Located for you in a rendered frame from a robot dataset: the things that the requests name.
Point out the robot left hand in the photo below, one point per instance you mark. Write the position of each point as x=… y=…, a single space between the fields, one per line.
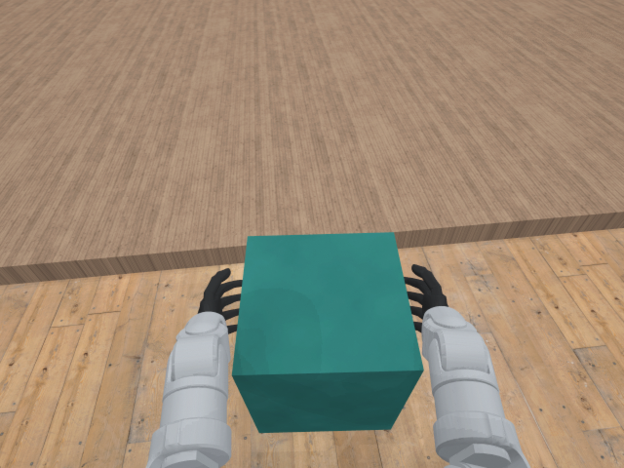
x=213 y=300

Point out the robot right forearm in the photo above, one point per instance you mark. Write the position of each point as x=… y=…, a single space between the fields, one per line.
x=471 y=426

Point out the carton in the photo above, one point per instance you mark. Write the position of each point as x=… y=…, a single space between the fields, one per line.
x=325 y=338

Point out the robot left forearm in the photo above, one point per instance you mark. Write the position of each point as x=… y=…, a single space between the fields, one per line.
x=193 y=429

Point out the robot right hand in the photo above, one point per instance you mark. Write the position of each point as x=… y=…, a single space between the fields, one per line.
x=432 y=293

